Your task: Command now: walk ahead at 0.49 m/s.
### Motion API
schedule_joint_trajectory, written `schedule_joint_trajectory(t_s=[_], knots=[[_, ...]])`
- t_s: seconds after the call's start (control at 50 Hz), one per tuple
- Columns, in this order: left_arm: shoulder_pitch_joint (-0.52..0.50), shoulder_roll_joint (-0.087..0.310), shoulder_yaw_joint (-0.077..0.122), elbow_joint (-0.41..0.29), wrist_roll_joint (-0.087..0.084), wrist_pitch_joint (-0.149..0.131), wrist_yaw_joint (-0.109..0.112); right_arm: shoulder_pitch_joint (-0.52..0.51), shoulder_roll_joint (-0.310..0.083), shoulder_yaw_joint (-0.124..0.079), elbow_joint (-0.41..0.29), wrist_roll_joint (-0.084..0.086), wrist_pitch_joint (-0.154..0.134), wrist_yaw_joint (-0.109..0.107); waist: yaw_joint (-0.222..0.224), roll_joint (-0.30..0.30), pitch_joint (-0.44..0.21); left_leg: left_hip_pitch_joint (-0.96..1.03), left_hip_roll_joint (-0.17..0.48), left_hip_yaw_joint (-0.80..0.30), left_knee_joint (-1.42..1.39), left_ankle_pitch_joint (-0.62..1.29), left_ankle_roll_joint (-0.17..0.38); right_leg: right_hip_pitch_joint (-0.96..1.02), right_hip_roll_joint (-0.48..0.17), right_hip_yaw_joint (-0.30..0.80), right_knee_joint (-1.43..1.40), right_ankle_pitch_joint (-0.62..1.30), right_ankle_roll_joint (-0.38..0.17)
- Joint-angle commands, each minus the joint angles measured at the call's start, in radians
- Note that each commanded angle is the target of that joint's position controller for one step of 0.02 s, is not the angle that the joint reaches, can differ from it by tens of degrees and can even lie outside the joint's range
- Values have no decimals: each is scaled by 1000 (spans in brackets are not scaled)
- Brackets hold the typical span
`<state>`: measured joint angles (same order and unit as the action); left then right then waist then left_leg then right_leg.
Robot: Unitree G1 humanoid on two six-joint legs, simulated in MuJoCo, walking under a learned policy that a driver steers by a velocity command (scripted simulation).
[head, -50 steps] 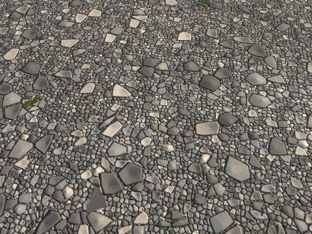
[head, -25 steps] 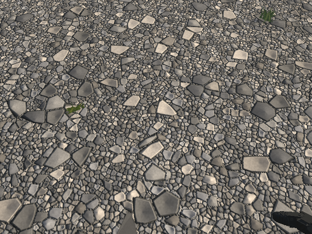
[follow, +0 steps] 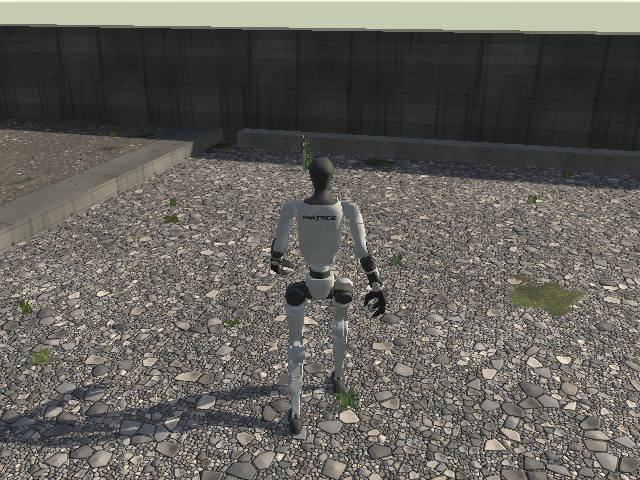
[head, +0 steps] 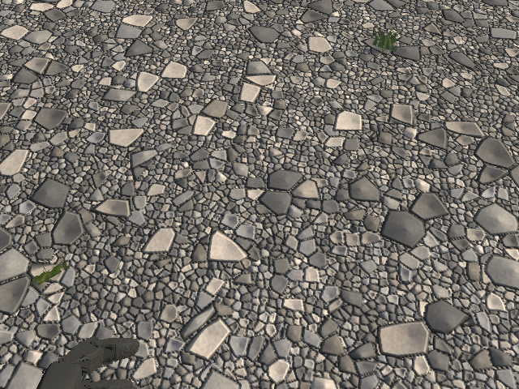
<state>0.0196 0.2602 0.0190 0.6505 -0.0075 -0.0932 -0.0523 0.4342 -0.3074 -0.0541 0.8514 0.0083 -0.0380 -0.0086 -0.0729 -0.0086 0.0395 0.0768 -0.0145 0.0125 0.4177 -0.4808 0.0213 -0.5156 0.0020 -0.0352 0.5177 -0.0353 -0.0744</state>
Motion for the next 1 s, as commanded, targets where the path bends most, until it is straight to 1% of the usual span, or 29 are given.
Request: schedule_joint_trajectory(t_s=[0.02, 0.04, 0.06, 0.08, 0.1, 0.12, 0.18, 0.22, 0.3, 0.38, 0.44, 0.46, 0.48, 0.5, 0.52, 0.54, 0.56, 0.58, 0.6, 0.66, 0.72, 0.76, 0.8, 0.82, 0.84, 0.86, 0.88, 0.9, 1.0], knots=[[413, 302, 97, 45, 8, 2, 13, 136, 12, 20, -92, -10, -28, 4, 129, -292, -461, -644, -64, -77, 819, -65, 3, 953, -391, 707, -90, -206, -278], [404, 197, 72, 37, -5, 4, 16, 39, -106, -2, -82, 12, -47, 11, 186, -175, -406, -753, -21, -182, 905, -98, 12, 914, -366, 757, -186, -332, -238], [333, 173, 62, 33, -4, 5, 22, -70, -144, -15, -118, 37, -58, 16, 177, -122, -241, -812, 28, -145, 901, -13, 17, 777, -339, 598, -212, -299, -199], [271, 165, 59, 28, 1, 6, 24, -126, -131, -9, -132, 31, -64, 12, 145, -25, -151, -787, 78, -111, 852, 78, 15, 627, -304, 495, -235, -186, -180], [230, 146, 54, 25, 9, 4, 22, -152, -121, -13, -134, 13, -63, 9, 116, -5, -90, -757, 108, -99, 795, 132, 7, 512, -269, 416, -262, -77, -176], [214, 135, 50, 23, 21, 0, 21, -131, -110, -14, -133, 5, -57, 9, 83, -35, -85, -694, 131, -106, 765, 170, 2, 439, -240, 379, -290, -16, -175], [214, 141, 54, 40, 2, -13, 20, -112, -65, -5, -132, -11, -37, 3, 48, -48, -64, -653, 141, -86, 665, 196, -35, 344, -210, 309, -355, 49, -205], [235, 165, 63, 54, -2, -12, 31, -196, -55, 1, -164, -20, -35, 0, 63, -39, -21, -697, 142, -81, 545, 277, -62, 320, -196, 273, -384, 58, -209], [294, 196, 75, 76, -10, 7, 52, -355, -33, 11, -200, -14, -54, 12, 116, -40, 4, -640, 93, -69, 243, 520, -82, 304, -139, 205, -370, 23, -153], [367, 210, 82, 100, -22, 25, 60, -462, -55, 5, -230, 2, -71, 30, 147, -57, 5, -581, 55, -83, 112, 558, -77, 353, -171, 265, -304, -41, -135], [365, 203, 84, 109, -12, 44, 72, -413, -91, -12, -215, -14, -84, 36, 113, -94, -27, -509, 37, -78, 43, 514, -33, 444, -182, 289, -166, 123, -84], [352, 187, 79, 106, -10, 49, 75, -346, -102, -20, -193, -23, -89, 34, 77, -91, -67, -411, 26, -55, 2, 552, -7, 447, -151, 271, -81, 210, -57], [355, 154, 67, 97, -3, 49, 75, -266, -131, -31, -176, -37, -95, 30, 41, -71, -143, -249, 68, -66, -6, 689, 28, 404, -91, 238, 53, 214, -17], [405, 87, 42, 69, 22, 44, 74, -161, -204, -44, -173, -58, -94, 25, 31, 97, -307, 69, 278, -253, 96, 1006, 119, 202, -8, 195, 334, -108, 37], [568, 48, 26, 93, 3, 41, 71, -120, -213, -52, -149, -39, -68, 30, 62, 326, -437, 275, 462, -543, 73, 1023, 280, -39, 83, 147, 609, -664, 93], [541, 149, 49, 115, -14, 48, 73, -115, -150, -39, -149, -14, -54, 38, 32, 205, -397, 194, 421, -572, 11, 829, 262, -87, 49, 216, 704, -642, 102], [436, 183, 62, 96, -20, 60, 78, -176, -107, -24, -153, -9, -48, 39, 28, 129, -272, 84, 379, -456, -12, 751, 225, -131, 20, 197, 727, -585, 108], [375, 175, 62, 84, -10, 75, 85, -250, -70, -7, -154, -15, -46, 41, 48, 81, -197, -41, 334, -370, -43, 759, 206, -109, -14, 171, 686, -533, 118], [348, 161, 62, 73, 1, 91, 89, -310, -43, 4, -152, -22, -45, 43, 79, 91, -150, -160, 309, -313, -69, 762, 202, -54, -52, 168, 618, -487, 125], [379, 91, 46, 84, 7, 115, 93, -389, -47, 3, -126, -41, -44, 41, 133, 156, -129, -355, 220, -152, -119, 843, 193, 173, -58, 103, 385, -403, 146], [337, 83, 37, 80, 12, 115, 91, -367, -80, -5, -88, -29, -35, 31, 109, 143, -175, -334, 228, -132, -112, 828, 204, 275, -54, 83, 201, -266, 142], [317, 96, 40, 84, 12, 124, 87, -373, -87, -2, -70, -20, -23, 27, 111, 126, -165, -354, 224, -136, -113, 625, 189, 342, -46, 69, 91, -176, 126], [282, 100, 41, 77, 28, 130, 85, -365, -60, 12, -53, -12, -14, 29, 117, 102, -118, -418, 177, -133, -114, 308, 125, 424, -43, 71, -50, -84, 93], [255, 125, 43, 57, 37, 130, 89, -335, -33, 24, -37, -20, -13, 31, 106, 64, -93, -453, 143, -127, -102, 171, 71, 452, -97, 134, -96, -13, 69], [223, 185, 52, 39, 31, 131, 95, -287, -31, 25, -29, -34, -12, 33, 58, -33, -67, -473, 77, -84, -64, 70, 24, 436, -157, 183, -97, 21, 34], [197, 184, 56, 60, 24, 129, 90, -262, -20, 25, -20, -29, -5, 27, 33, -139, -56, -380, 31, -18, -50, 114, -6, 299, -132, 173, -112, -223, 10], [177, 133, 46, 51, 26, 122, 83, -296, -50, 21, -13, -29, 2, 19, 59, -108, -17, -344, 30, -15, -24, 160, -19, 241, -98, 160, -133, -304, 23], [175, 107, 37, 58, 34, 114, 81, -306, -50, 19, -10, -26, 6, 14, 61, -97, -12, -332, 35, -17, -16, 196, -14, 227, -90, 151, -134, -283, 43], [198, 110, 36, 83, 19, 87, 82, -288, -48, 18, 36, -21, 10, 4, 69, -41, -59, -301, 50, -26, 7, 360, -5, 313, -71, 122, -63, -14, 66]])
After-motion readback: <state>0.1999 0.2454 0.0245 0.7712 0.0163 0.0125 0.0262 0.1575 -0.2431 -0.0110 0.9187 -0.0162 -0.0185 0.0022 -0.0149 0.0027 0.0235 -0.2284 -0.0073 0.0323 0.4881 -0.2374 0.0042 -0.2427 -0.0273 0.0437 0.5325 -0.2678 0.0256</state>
